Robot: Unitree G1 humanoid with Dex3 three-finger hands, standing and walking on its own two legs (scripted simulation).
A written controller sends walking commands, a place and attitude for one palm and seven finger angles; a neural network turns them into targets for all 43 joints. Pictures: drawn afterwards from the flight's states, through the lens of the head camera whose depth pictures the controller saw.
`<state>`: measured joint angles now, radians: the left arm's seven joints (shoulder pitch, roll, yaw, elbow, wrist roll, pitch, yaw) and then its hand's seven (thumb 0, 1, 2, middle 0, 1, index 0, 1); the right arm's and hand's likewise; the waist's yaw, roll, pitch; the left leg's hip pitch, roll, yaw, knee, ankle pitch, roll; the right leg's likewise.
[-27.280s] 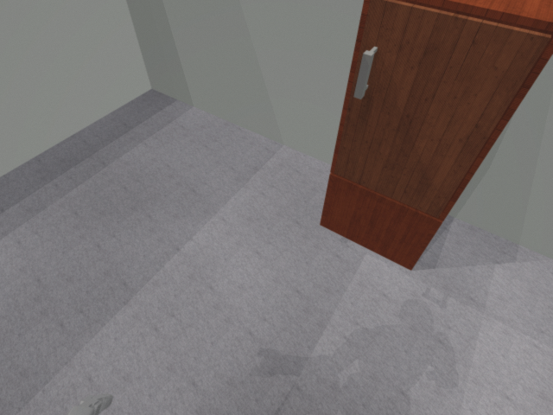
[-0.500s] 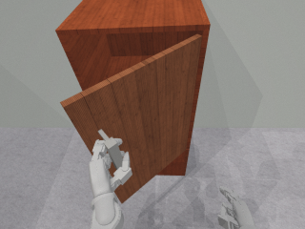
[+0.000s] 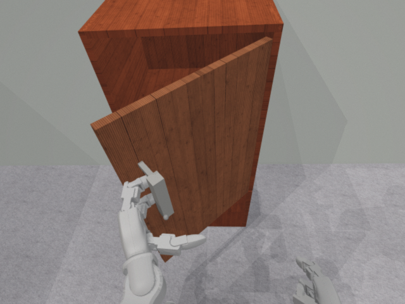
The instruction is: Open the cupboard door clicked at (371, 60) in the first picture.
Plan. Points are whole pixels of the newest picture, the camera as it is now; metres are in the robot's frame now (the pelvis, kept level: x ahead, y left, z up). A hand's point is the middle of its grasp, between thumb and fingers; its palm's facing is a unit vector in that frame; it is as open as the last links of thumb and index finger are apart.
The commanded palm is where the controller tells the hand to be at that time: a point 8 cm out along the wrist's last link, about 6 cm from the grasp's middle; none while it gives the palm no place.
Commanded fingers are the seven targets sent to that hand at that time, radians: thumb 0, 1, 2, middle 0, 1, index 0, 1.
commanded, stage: open thumb and fingers to let go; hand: left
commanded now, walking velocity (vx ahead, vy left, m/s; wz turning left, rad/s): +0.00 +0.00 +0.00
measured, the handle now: (155, 189) +0.32 +0.10 +0.07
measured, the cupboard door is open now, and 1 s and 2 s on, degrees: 43 44 44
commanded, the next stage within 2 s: slide the hand sideways off the handle in 0.18 s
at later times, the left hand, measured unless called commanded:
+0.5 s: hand (164, 236) +0.23 +0.07 +0.07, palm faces -0.15 -0.99 +0.04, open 16.4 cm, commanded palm +0.22 +0.11 +0.07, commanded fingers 0.00 -0.50 0.30 -0.15 -0.30 -0.15 -0.30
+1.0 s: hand (142, 250) +0.21 +0.11 +0.07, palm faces -0.05 -1.00 +0.04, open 16.3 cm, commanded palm +0.17 +0.15 +0.07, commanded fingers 0.00 -0.50 0.30 -0.15 -0.30 -0.15 -0.30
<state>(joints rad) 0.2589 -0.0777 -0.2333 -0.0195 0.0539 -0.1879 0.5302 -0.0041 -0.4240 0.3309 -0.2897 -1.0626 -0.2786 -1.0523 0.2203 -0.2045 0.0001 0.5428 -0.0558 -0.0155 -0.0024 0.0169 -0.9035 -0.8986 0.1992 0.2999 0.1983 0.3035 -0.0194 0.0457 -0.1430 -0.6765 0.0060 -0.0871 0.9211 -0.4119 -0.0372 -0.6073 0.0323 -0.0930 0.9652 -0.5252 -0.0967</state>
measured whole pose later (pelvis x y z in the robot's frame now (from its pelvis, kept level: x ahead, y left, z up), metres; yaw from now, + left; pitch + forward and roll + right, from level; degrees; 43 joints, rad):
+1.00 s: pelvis +0.00 +0.07 -0.01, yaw -3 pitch +10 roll -1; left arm 0.53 0.02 -0.37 -0.29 0.08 -0.25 0.22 -0.01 -0.50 0.30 -0.15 -0.30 -0.16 -0.31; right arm 0.25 -0.19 0.04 0.36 -0.01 -0.01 0.05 0.02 -0.90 -0.90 0.20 0.30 0.20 0.30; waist -0.01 0.04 -0.12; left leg -0.75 -0.01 -0.02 1.05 -0.48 0.02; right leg -0.66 0.01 -0.03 1.03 -0.54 -0.01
